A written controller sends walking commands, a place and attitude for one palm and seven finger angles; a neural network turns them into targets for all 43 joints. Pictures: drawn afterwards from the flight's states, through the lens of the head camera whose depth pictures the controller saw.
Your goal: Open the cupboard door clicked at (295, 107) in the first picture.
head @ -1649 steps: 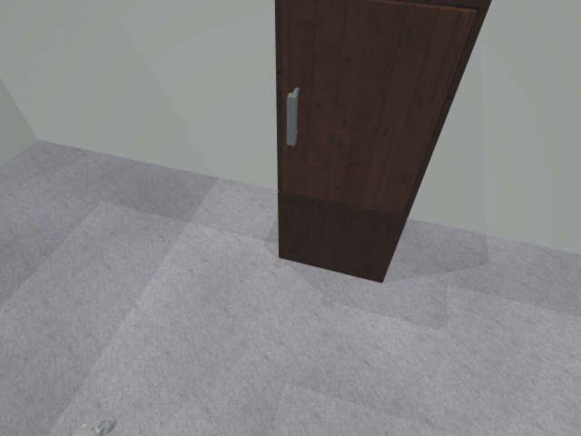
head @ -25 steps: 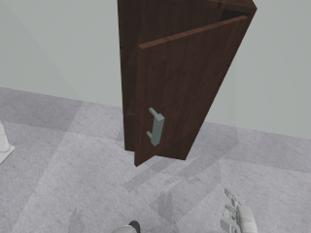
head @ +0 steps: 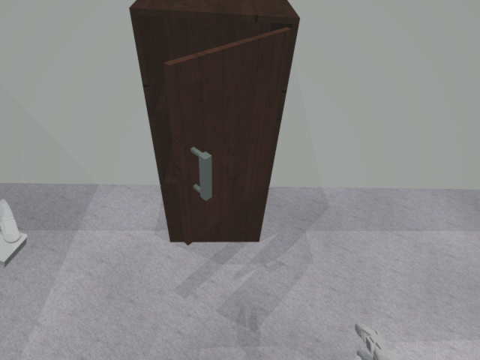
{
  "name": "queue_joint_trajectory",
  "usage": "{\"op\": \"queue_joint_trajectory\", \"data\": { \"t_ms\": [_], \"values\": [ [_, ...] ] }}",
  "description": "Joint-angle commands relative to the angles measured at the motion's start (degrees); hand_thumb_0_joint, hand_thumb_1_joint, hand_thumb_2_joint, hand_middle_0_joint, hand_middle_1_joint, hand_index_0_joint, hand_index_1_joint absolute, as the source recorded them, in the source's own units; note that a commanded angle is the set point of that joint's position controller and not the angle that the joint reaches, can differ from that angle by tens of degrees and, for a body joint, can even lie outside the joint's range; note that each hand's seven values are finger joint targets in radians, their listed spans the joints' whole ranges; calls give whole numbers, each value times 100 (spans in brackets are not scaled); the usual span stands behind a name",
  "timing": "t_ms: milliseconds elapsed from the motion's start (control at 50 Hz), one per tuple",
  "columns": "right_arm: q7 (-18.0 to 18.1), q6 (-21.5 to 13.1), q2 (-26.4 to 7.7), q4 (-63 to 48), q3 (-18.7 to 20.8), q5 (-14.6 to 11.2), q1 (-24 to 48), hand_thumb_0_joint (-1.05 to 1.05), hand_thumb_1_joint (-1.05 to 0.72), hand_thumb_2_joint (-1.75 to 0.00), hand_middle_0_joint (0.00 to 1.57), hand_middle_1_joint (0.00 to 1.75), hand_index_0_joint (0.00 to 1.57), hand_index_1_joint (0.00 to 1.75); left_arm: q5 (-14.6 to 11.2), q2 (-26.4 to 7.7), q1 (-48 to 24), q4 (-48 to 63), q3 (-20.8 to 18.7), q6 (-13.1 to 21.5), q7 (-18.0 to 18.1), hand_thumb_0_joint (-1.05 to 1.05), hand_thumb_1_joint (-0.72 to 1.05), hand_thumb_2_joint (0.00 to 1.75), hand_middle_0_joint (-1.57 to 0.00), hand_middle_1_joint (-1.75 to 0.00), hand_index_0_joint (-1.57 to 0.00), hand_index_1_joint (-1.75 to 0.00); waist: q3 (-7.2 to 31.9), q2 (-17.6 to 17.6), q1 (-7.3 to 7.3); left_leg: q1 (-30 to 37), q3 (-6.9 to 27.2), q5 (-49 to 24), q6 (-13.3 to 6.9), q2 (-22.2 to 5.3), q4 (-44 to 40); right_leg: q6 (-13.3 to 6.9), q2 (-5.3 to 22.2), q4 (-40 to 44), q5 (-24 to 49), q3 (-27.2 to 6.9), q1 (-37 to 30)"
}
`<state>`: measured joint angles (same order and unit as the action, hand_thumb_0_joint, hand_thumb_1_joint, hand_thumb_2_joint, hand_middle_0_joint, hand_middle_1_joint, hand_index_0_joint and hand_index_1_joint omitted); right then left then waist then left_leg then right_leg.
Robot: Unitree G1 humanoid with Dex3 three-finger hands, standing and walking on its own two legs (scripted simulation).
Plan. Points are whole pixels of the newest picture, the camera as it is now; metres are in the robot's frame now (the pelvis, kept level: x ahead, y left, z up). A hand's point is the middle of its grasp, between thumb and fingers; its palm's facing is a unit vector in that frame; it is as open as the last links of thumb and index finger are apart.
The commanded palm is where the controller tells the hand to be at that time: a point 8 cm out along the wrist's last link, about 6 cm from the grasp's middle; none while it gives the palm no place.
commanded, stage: stop stepping back and stand still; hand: left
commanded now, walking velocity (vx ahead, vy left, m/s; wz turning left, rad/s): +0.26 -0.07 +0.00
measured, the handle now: (200, 173) +0.58 +0.10 -0.03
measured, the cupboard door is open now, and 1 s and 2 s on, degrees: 45 45 45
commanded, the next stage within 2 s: let the arm hang, fingers relaxed in 1.30 s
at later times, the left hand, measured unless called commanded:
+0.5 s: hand out of the picture +0.09 +0.24 +0.17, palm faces +0.43 -0.78 -0.45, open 7.4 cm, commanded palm +0.02 +0.29 +0.19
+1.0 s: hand (54, 330) +0.12 +0.19 +0.18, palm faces +0.40 -0.76 -0.51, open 7.4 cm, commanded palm +0.05 +0.24 +0.19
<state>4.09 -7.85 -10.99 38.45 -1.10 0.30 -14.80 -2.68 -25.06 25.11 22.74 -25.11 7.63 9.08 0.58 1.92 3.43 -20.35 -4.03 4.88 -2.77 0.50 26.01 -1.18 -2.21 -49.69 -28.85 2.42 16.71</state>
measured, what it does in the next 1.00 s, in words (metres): walks backwards: right foot, then left foot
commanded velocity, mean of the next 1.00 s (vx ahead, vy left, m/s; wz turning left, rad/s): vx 0.15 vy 0.03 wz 0.00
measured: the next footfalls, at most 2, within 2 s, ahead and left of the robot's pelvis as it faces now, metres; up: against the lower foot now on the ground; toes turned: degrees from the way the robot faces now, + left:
right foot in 0.08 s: +0.02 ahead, -0.07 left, +0.01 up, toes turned -6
left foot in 0.44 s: -0.08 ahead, +0.12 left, +0.00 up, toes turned +7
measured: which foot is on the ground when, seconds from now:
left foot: down 0.00-0.08, up 0.10-0.42, down 0.44-0.70, up 0.72-0.96, down 0.98-1.00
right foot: up 0.00-0.06, down 0.08-0.44, up 0.46-0.68, down 0.70-1.00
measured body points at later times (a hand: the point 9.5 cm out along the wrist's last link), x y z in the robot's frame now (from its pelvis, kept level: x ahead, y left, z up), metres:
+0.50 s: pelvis -0.11 -0.02 +0.01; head -0.12 -0.02 +0.46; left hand +0.06 +0.27 +0.20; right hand +0.05 -0.27 -0.07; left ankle -0.12 +0.12 -0.73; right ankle -0.04 -0.07 -0.70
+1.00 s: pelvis -0.08 -0.06 +0.00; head -0.05 -0.06 +0.45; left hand +0.09 +0.22 +0.21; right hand +0.09 -0.31 -0.08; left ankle -0.05 +0.06 -0.73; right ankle -0.08 -0.14 -0.73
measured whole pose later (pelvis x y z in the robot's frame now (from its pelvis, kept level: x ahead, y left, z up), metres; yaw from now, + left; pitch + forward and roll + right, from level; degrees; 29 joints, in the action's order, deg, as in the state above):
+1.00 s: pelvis -0.08 -0.06 +0.00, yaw +2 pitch -1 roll +0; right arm 4.5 -7.8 -13.4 36.0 2.2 -0.2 -11.8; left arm -1.6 -24.2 33.1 32.7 -24.0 13.7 8.8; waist -4.2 -0.2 1.0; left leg -15.7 -2.9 13.6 -0.2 -1.9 30.8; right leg -3.0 -1.2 -32.2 -18.3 5.4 12.7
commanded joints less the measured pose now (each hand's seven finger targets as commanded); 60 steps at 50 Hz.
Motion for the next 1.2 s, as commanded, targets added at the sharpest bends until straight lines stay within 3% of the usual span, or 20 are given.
{"op": "queue_joint_trajectory", "data": {
  "t_ms": [0,40,60,80,200,300,360,400,420,440,460,540,640,660,700,740,820,900,960,1180],
  "values": [
    [7,-240,-806,-1196,331,52,914,0,-90,-90,20,30,20,30,42,-1086,1024,2120,-655,441,67,0,90,90,-20,-30,-20,-30,363,-1960,-513,-1850,664,3816,326,-778,-1951,-157,-410,952,-168,864,-2216],
    [4,-123,-646,-1212,345,23,871,0,-90,-90,20,30,20,30,116,-1226,1149,2197,-802,433,71,0,90,90,-20,-30,-20,-30,121,-158,-571,-2195,-75,3164,386,-133,866,-508,456,2783,-450,-303,-1818],
    [11,-38,-672,-1151,419,-45,865,0,-90,-90,20,30,20,30,142,-1381,861,2310,-886,430,59,0,90,90,-20,-30,-20,-30,-99,1554,-534,-1939,25,2426,390,238,3829,-1043,2267,4353,-1817,-3055,174],
    [54,-34,-880,-934,451,82,807,0,-90,-90,20,30,20,30,63,-1439,207,2461,-921,517,2,0,90,90,-20,-30,-20,-30,-455,1029,-323,-2162,546,1677,479,140,5100,-1065,2622,4669,-2074,-3401,1237],
    [168,-109,-836,-681,443,-4,785,0,-90,-90,20,30,20,30,101,-911,-408,493,-462,764,-117,0,90,90,-20,-30,-20,-30,-304,-464,-228,-1929,225,508,322,-280,4092,-45,1588,4266,-1440,-1688,641],
    [264,-346,-764,-776,386,30,697,0,-90,-90,20,30,20,30,174,-589,-225,680,-72,700,29,0,90,90,-20,-30,-20,-30,357,1059,-335,-28,-577,1721,14,75,1062,207,1397,4183,-895,-1072,-227],
    [229,-414,-746,-877,376,103,598,0,-90,-90,20,30,20,30,201,-696,92,1226,-260,684,157,0,90,90,-20,-30,-20,-30,551,900,-340,821,-695,1902,-116,146,-373,-7,1297,3716,-835,-1074,-509],
    [221,-417,-904,-992,436,99,434,0,-90,-90,20,30,20,30,188,-893,166,1635,-457,801,188,0,90,90,-20,-30,-20,-30,469,-627,-239,1585,416,2478,-485,-583,-1198,131,724,2209,-481,-810,262],
    [168,-401,-925,-1040,422,86,484,0,-90,-90,20,30,20,30,221,-843,-38,1888,-473,873,203,0,90,90,-20,-30,-20,-30,259,-1939,-242,1835,1893,3278,-854,-1604,-1523,294,203,641,-61,-63,1273],
    [139,-426,-830,-1009,418,75,547,0,-90,-90,20,30,20,30,281,-1064,-218,1925,-643,874,201,0,90,90,-20,-30,-20,-30,-52,-1986,-192,1231,2454,3153,-1254,-2285,-1767,375,178,-1143,46,-12,1681],
    [98,-462,-824,-981,515,85,739,0,-90,-90,20,30,20,30,346,-1262,-191,2074,-927,873,159,0,90,90,-20,-30,-20,-30,52,-1473,-364,788,1771,1791,-1117,-2120,-1521,261,252,-2065,280,-303,1559],
    [30,-443,-709,-820,455,-56,633,0,-90,-90,20,30,20,30,236,-1022,385,1545,-818,838,88,0,90,90,-20,-30,-20,-30,-605,-1380,-328,76,1181,2389,-819,-1755,-1440,123,727,-714,897,-130,1400],
    [129,-296,-842,-805,473,-25,521,0,-90,-90,20,30,20,30,187,-670,157,826,-476,714,54,0,90,90,-20,-30,-20,-30,-221,-1133,-345,-830,344,2737,-399,-1209,-258,129,97,1556,532,696,-1072],
    [110,-271,-791,-791,473,-47,555,0,-90,-90,20,30,20,30,217,-651,23,772,-377,683,63,0,90,90,-20,-30,-20,-30,-132,-424,-366,-1058,121,2595,-234,-835,839,-10,323,2219,453,107,-1381],
    [46,-274,-761,-921,492,-123,818,0,-90,-90,20,30,20,30,202,-922,-6,588,-451,550,56,0,90,90,-20,-30,-20,-30,-150,1783,-418,-1997,317,2513,104,-17,3859,-798,2427,3606,1450,-3507,-1195],
    [-39,-298,-729,-597,505,-82,554,0,-90,-90,20,30,20,30,181,-787,-287,728,-367,733,-7,0,90,90,-20,-30,-20,-30,247,808,-194,-1374,650,1885,282,-331,4314,-767,2237,3358,2329,-2610,-836],
    [29,-179,-597,-916,389,-62,985,0,-90,-90,20,30,20,30,149,-1166,-38,1775,-801,983,72,0,90,90,-20,-30,-20,-30,354,764,-289,-378,192,1406,266,-335,2513,-678,1685,2895,3571,-913,-768],
    [97,-260,-578,-1050,393,-15,890,0,-90,-90,20,30,20,30,68,-1125,470,2314,-906,960,212,0,90,90,-20,-30,-20,-30,420,-148,-339,885,-131,698,195,-97,352,-498,1433,2923,2292,-808,-578],
    [63,-222,-806,-1154,468,-28,795,0,-90,-90,20,30,20,30,9,-958,747,2115,-928,981,215,0,90,90,-20,-30,-20,-30,292,-1383,-439,1309,1155,-87,-95,-1005,-496,7,643,2148,1450,-500,-132],
    [-5,-86,-790,-1197,421,-132,732,0,-90,-90,20,30,20,30,5,-772,728,1557,-426,672,37,0,90,90,-20,-30,-20,-30,851,-104,-284,1008,276,-835,188,-562,202,53,853,2592,4217,-690,-1139]
  ]
}}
